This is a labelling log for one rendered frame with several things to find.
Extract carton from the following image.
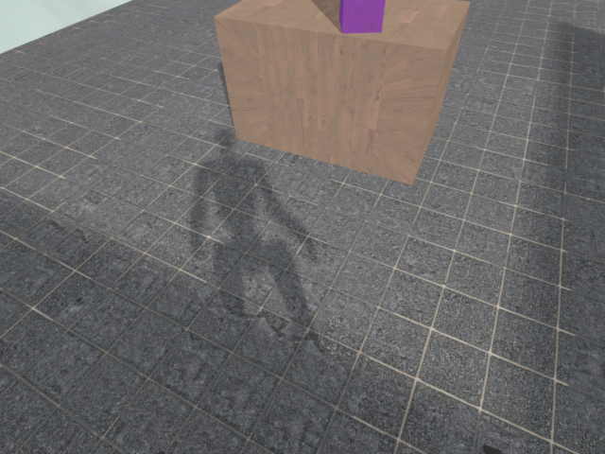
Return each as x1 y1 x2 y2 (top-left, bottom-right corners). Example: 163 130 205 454
339 0 386 34

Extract pedestal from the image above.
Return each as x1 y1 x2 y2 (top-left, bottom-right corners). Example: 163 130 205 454
214 0 471 184

